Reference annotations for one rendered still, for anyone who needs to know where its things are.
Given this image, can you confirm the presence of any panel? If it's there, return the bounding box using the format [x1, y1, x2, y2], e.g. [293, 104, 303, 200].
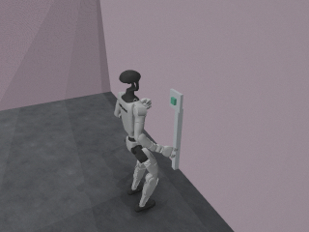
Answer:
[169, 88, 183, 170]

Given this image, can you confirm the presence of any robot left hand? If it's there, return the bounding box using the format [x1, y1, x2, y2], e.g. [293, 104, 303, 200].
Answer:
[140, 98, 152, 109]

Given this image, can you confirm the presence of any right robot forearm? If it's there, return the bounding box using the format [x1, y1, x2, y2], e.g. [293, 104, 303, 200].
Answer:
[138, 134, 164, 154]

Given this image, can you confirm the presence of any button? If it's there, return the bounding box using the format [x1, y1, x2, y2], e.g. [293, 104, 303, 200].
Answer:
[170, 97, 177, 105]

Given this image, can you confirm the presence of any robot right shin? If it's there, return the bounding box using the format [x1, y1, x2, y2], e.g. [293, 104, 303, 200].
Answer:
[139, 177, 159, 207]

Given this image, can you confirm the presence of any robot right upper arm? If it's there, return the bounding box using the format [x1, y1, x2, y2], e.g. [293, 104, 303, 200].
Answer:
[133, 102, 147, 143]

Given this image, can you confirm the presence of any robot left upper arm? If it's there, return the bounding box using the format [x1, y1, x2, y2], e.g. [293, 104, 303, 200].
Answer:
[114, 92, 126, 119]

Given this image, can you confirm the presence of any robot left foot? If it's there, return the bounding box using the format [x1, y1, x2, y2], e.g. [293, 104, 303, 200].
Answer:
[127, 184, 144, 195]

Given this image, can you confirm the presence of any robot right hand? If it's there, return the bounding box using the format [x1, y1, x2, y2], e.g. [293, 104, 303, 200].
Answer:
[161, 145, 178, 159]

